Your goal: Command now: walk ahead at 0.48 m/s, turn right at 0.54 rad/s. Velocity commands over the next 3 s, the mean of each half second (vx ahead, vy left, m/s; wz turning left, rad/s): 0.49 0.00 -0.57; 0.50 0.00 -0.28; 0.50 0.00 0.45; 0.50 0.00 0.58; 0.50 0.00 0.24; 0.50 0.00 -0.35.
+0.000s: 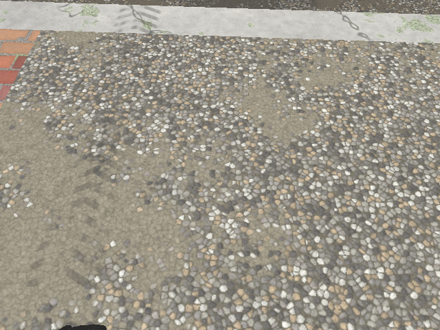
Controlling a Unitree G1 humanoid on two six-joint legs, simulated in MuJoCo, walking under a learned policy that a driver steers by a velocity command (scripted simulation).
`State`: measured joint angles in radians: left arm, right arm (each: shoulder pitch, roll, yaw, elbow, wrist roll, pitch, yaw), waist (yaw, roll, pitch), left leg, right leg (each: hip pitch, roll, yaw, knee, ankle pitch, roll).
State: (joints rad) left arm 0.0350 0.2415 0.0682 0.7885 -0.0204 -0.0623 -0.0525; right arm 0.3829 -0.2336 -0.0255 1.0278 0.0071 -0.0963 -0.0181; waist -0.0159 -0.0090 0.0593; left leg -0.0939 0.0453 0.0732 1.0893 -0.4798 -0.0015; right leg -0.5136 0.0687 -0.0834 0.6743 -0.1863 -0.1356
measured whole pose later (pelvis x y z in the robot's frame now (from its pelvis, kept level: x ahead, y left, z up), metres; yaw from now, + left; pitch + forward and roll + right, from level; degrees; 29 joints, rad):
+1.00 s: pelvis +0.52 -0.11 +0.01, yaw -24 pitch +3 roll +1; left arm 0.04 0.24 0.04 0.62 0.01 -0.08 -0.03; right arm 0.40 -0.29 -0.05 0.91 0.03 -0.07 0.01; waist -0.07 0.01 0.04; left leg -0.20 0.05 -0.01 0.91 -0.48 -0.01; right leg -0.48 -0.02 -0.04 0.60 -0.16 -0.04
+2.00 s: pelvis +1.06 -0.20 +0.01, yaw +10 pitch +3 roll -1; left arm 0.06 0.27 0.06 0.69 0.01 -0.13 -0.02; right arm 0.37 -0.30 -0.08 0.73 0.03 -0.03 -0.02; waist -0.06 0.03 0.00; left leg -0.20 -0.08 -0.21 0.84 -0.52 0.04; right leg -0.46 0.04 0.01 0.54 -0.13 -0.02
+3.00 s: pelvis +1.55 -0.09 +0.00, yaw +2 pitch +1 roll +1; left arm 0.12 0.23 0.05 0.70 -0.01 0.00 -0.03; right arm 0.34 -0.26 -0.06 0.85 0.02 -0.04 -0.03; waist -0.03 -0.01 0.06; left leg -0.12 0.07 0.18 0.88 -0.49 -0.02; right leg -0.53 0.02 -0.04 0.66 -0.14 -0.11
